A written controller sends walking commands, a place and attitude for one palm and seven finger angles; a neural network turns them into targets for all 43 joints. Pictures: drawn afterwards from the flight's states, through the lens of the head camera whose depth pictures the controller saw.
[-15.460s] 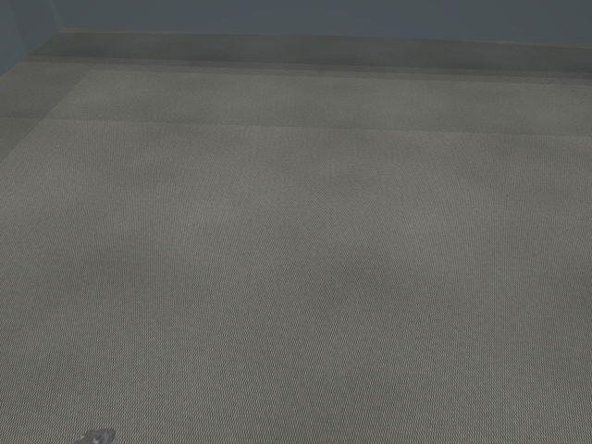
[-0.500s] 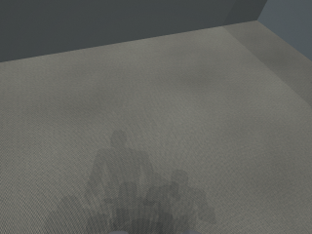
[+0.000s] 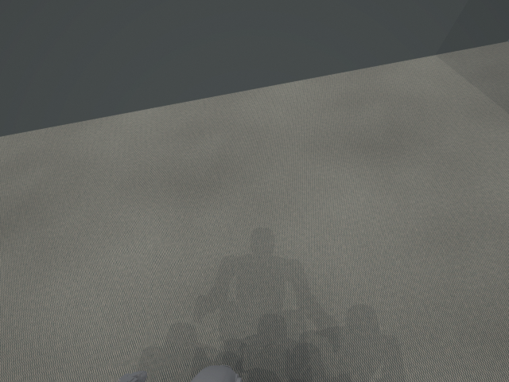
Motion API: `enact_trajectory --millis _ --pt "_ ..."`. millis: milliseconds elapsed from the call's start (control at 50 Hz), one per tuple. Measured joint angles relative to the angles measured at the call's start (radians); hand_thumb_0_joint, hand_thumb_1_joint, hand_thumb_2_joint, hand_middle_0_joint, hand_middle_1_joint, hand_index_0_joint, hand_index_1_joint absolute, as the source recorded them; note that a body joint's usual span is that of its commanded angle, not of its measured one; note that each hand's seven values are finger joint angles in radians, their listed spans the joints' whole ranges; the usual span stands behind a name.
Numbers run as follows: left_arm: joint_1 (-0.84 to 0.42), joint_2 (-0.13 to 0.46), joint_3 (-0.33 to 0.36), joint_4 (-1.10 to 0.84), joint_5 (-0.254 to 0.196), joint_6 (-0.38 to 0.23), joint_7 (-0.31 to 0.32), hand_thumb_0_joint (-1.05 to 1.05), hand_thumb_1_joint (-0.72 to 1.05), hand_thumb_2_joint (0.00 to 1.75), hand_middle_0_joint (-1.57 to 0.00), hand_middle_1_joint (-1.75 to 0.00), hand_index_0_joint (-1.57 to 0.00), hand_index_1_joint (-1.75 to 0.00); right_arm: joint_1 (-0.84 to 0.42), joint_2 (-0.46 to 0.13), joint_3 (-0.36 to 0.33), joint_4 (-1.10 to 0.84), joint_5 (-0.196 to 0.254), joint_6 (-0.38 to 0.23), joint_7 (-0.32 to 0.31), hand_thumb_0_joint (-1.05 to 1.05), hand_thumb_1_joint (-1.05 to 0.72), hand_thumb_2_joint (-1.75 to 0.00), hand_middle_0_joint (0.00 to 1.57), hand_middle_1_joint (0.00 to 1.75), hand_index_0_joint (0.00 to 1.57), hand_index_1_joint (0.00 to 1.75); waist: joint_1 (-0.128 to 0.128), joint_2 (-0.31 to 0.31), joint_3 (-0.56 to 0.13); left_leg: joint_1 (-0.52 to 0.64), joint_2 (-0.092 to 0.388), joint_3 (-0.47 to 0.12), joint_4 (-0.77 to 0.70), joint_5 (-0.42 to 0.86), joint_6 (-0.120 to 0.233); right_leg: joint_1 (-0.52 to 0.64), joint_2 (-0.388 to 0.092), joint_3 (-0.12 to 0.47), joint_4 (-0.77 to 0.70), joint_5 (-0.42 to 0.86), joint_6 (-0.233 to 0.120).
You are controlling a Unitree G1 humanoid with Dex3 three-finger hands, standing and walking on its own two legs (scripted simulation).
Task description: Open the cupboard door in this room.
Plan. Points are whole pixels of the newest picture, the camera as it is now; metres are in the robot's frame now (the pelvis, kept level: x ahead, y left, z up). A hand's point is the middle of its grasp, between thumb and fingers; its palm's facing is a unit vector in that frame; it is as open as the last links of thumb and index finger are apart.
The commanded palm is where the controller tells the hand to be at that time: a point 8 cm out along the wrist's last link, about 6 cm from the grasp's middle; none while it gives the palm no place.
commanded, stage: turn or walk to find it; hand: left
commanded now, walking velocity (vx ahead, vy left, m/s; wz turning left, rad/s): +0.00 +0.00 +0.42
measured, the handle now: out of the picture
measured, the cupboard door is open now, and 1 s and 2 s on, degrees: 0 0 0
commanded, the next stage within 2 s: none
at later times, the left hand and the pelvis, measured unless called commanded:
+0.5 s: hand out of the picture -0.05 +0.27 -0.18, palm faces +0.28 -0.93 -0.24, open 7.4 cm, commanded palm none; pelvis -0.02 +0.05 +0.00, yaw +13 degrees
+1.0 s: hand out of the picture -0.02 +0.20 -0.14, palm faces +0.42 -0.86 -0.28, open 7.4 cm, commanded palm none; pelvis -0.03 -0.01 +0.00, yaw +26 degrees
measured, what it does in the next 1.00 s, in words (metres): steps on the spot, turning left: left foot, then right foot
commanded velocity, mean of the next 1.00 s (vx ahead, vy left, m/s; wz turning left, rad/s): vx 0.00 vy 0.00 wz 0.42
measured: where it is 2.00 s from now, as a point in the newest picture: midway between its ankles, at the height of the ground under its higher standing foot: outside the picture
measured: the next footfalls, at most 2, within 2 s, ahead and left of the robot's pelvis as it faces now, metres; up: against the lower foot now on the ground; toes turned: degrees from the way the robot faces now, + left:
left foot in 0.34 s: -0.01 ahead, +0.15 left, +0.00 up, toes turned +14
right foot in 0.86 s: +0.05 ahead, -0.09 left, +0.00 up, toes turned +18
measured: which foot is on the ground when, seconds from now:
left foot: up 0.00-0.32, down 0.34-0.86, up 0.88-1.00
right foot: down 0.00-0.34, up 0.36-0.84, down 0.86-1.00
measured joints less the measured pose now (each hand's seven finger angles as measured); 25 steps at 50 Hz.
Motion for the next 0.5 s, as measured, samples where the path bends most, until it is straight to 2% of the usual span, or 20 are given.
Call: enact_trajectory --millis 60,120,260,320,340,360,400,440,500 --pt "0.024 -0.008 -0.002 0.011 0.003 0.003 0.001 0.01 0.90 0.90 -0.21 -0.30 -0.20 -0.30 -0.003 -0.012 -0.003 0.001 -0.001 0.003 0.006 0.00 -0.91 -0.90 0.20 0.30 0.20 0.30 -0.002 -0.004 0.002 -0.024 0.031 0.018 0.110 0.049 -0.017 0.019 -0.014 -0.030 -0.023 0.010 0.001" --pt "0.042 -0.007 -0.002 0.019 0.006 0.004 0.000 0.01 0.90 0.90 -0.21 -0.30 -0.20 -0.30 -0.007 -0.013 0.000 0.008 -0.001 0.008 0.008 0.00 -0.91 -0.90 0.20 0.30 0.20 0.30 0.006 -0.018 0.005 -0.002 0.059 0.031 0.082 0.050 -0.030 0.026 -0.029 -0.059 -0.032 0.011 0.002" --pt "0.077 0.023 0.006 0.040 0.014 0.002 -0.005 0.01 0.90 0.90 -0.21 -0.30 -0.20 -0.30 -0.055 -0.002 0.023 0.013 0.010 0.003 0.006 0.00 -0.91 -0.90 0.20 0.30 0.20 0.30 0.047 -0.061 0.027 0.127 0.076 0.080 -0.221 -0.014 -0.025 0.008 -0.070 -0.115 -0.002 0.002 0.025" --pt "0.095 0.049 0.017 0.056 0.009 0.012 -0.005 0.01 0.90 0.90 -0.21 -0.30 -0.20 -0.30 -0.074 0.003 0.033 -0.004 0.011 -0.016 0.006 0.00 -0.91 -0.90 0.20 0.30 0.20 0.30 0.053 -0.075 0.025 0.208 0.073 0.116 -0.424 0.095 -0.011 -0.014 -0.090 -0.143 0.053 -0.023 0.050" --pt "0.100 0.061 0.022 0.060 0.005 0.018 -0.006 0.01 0.90 0.90 -0.21 -0.30 -0.20 -0.30 -0.080 0.007 0.034 -0.010 0.009 -0.026 0.007 0.00 -0.91 -0.90 0.20 0.30 0.20 0.30 0.055 -0.084 0.023 0.219 0.067 0.119 -0.462 0.152 0.010 -0.033 -0.102 -0.142 0.094 -0.039 0.059" --pt "0.099 0.076 0.026 0.066 0.003 0.029 -0.004 0.01 0.90 0.90 -0.21 -0.30 -0.20 -0.30 -0.089 0.017 0.036 -0.014 0.008 -0.033 0.008 0.00 -0.91 -0.90 0.20 0.30 0.20 0.30 0.064 -0.104 0.029 0.216 0.056 0.125 -0.446 0.144 0.030 -0.059 -0.108 -0.110 0.160 -0.107 0.067" --pt "0.095 0.095 0.032 0.082 0.001 0.054 0.003 0.01 0.90 0.90 -0.21 -0.30 -0.20 -0.30 -0.097 0.033 0.044 -0.024 0.006 -0.045 0.003 0.00 -0.91 -0.90 0.20 0.30 0.20 0.30 0.070 -0.116 0.029 0.219 0.051 0.124 -0.437 0.110 0.056 -0.118 -0.083 -0.034 0.317 -0.209 0.078" --pt "0.082 0.104 0.037 0.094 -0.001 0.066 0.002 0.01 0.90 0.90 -0.20 -0.30 -0.20 -0.30 -0.095 0.043 0.049 -0.030 0.003 -0.050 -0.007 0.00 -0.91 -0.90 0.20 0.30 0.20 0.30 0.065 -0.109 0.024 0.232 0.050 0.108 -0.469 0.115 0.067 -0.168 -0.057 0.011 0.446 -0.198 0.084" --pt "0.059 0.109 0.039 0.087 -0.002 0.059 -0.005 0.01 0.91 0.90 -0.20 -0.29 -0.19 -0.30 -0.088 0.054 0.056 -0.030 0.004 -0.053 -0.012 0.00 -0.90 -0.90 0.20 0.30 0.20 0.30 0.062 -0.099 0.019 0.254 0.043 0.085 -0.532 0.158 0.071 -0.213 -0.042 0.045 0.532 -0.140 0.096"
